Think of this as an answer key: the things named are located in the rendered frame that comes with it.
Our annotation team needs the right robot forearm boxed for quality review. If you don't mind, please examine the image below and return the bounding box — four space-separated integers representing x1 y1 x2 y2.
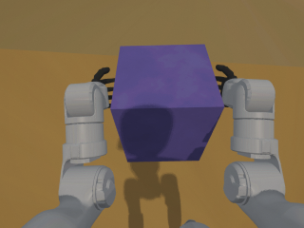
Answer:
221 78 286 196

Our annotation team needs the carton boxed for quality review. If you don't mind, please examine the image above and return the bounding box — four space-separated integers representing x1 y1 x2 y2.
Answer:
110 44 225 162

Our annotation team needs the left robot upper arm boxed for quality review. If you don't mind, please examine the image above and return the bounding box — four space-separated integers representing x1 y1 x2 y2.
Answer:
21 165 116 228

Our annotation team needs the right robot hand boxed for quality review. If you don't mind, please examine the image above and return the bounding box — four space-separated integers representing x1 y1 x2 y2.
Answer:
215 65 237 107

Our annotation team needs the left robot hand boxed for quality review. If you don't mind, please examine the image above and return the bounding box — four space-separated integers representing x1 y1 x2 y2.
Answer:
91 67 115 108

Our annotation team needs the right robot shin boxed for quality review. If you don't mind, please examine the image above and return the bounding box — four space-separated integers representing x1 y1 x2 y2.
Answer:
184 219 196 224

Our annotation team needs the left robot forearm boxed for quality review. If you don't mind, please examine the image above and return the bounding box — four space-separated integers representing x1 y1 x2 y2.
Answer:
58 82 109 201

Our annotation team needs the right robot upper arm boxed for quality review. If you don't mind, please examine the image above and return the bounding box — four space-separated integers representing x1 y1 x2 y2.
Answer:
223 161 304 228

